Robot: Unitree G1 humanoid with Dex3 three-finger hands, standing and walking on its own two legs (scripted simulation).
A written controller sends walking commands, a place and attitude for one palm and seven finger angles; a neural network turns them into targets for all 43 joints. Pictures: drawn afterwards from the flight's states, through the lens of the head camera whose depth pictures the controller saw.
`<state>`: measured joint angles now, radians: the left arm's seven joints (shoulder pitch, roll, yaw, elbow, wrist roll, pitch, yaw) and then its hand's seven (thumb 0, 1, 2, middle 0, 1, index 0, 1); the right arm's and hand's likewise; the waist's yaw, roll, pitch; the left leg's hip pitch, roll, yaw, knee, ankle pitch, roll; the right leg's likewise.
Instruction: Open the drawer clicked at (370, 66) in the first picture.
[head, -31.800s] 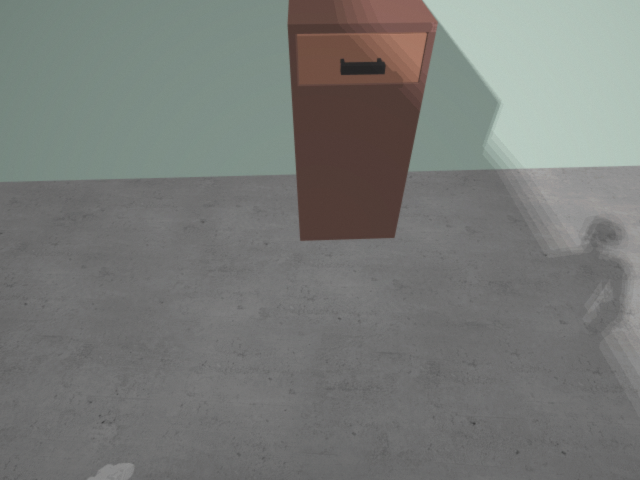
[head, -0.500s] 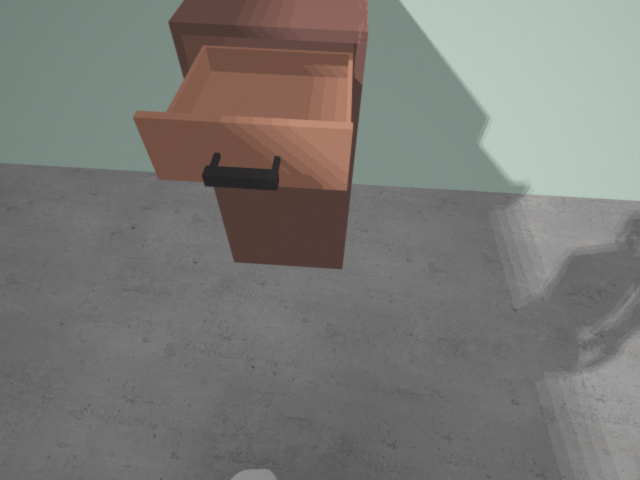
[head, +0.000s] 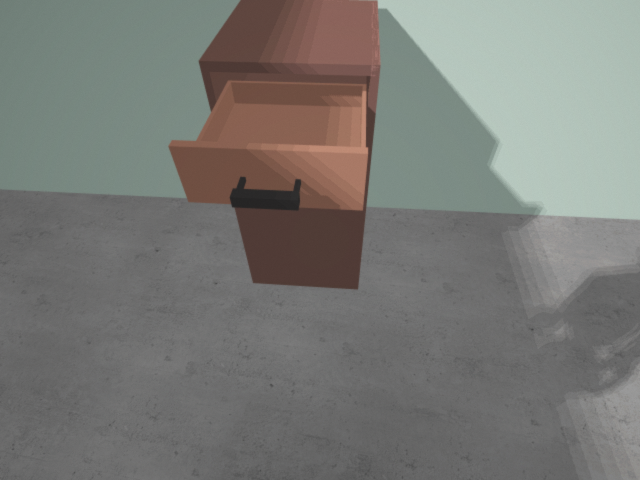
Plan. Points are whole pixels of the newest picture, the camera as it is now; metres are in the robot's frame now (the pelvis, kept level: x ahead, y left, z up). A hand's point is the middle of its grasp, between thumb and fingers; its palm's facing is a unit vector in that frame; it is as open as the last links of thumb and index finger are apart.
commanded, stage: let the arm hang, fingers relaxed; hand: left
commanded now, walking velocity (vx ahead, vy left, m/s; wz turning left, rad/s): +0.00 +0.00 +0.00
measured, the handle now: (267, 191) +0.60 +0.14 +0.00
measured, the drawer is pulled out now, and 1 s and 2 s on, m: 0.30 0.30 0.30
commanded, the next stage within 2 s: look to check the result in 0.28 s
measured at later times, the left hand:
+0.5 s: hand out of the picture +0.10 +0.24 -0.16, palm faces -0.07 -0.94 -0.33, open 7.4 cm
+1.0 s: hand out of the picture +0.11 +0.25 -0.16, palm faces -0.05 -0.94 -0.35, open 7.4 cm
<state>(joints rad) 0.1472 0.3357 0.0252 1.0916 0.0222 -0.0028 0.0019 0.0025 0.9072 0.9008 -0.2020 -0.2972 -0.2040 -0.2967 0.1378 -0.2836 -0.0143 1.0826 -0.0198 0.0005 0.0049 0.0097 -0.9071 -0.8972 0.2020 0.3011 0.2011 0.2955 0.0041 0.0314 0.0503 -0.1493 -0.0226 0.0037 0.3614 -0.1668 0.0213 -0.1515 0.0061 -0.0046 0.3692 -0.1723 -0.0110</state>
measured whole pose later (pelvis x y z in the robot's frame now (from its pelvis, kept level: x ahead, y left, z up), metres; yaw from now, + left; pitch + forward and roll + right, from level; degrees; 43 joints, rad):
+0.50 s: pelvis +0.02 +0.00 +0.00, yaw -1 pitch -2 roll +0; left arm 0.10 0.33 0.01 1.11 0.02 -0.01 0.00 0.00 0.90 0.90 -0.20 -0.30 -0.21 -0.30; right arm 0.11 -0.34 -0.01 1.13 -0.01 0.00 0.00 0.01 -0.91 -0.90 0.20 0.30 0.20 0.30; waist -0.02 -0.01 0.09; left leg -0.10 -0.01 0.02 0.30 -0.16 0.01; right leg -0.11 0.02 0.01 0.30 -0.16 -0.02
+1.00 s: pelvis +0.03 +0.00 +0.00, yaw -1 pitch -2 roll +0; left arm 0.10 0.35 0.01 1.11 0.02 -0.01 0.00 0.00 0.90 0.90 -0.20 -0.30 -0.21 -0.30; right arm 0.08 -0.33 -0.01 1.11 -0.01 0.00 0.00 0.01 -0.91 -0.90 0.20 0.30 0.20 0.30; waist -0.01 0.00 0.09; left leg -0.09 -0.01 0.02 0.29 -0.17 0.02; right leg -0.09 0.02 0.01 0.29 -0.17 -0.01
